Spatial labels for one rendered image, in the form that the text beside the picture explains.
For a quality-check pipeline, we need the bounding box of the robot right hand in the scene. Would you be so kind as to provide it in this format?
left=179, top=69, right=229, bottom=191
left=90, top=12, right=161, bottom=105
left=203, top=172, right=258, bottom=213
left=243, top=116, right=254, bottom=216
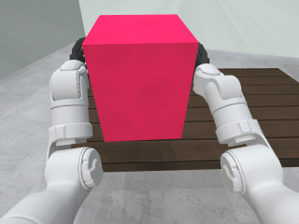
left=192, top=42, right=209, bottom=80

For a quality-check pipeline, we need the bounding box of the right robot forearm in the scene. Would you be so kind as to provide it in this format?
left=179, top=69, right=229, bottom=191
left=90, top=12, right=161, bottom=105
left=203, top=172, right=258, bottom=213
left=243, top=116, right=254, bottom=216
left=192, top=63, right=284, bottom=180

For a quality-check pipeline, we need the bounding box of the left robot forearm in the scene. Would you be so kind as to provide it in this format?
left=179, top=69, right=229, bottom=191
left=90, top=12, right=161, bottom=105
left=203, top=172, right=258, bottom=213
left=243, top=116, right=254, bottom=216
left=44, top=60, right=93, bottom=185

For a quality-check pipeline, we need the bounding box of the table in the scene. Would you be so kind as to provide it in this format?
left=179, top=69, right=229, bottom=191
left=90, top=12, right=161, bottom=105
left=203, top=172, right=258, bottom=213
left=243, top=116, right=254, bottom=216
left=71, top=68, right=299, bottom=173

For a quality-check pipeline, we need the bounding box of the carton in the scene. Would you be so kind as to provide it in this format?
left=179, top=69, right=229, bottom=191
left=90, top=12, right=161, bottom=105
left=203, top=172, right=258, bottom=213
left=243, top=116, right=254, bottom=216
left=81, top=14, right=199, bottom=142

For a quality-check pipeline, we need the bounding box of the robot left hand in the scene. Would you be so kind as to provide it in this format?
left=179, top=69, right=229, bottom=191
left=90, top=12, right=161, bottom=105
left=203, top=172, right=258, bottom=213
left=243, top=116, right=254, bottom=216
left=69, top=36, right=90, bottom=77

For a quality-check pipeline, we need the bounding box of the right robot upper arm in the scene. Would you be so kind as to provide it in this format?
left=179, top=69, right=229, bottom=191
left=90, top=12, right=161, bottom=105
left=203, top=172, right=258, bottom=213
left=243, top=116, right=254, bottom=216
left=220, top=144, right=299, bottom=224

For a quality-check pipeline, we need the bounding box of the left robot upper arm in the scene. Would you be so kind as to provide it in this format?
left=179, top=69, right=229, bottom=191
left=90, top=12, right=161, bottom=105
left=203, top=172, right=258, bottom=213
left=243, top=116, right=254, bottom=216
left=0, top=147, right=104, bottom=224

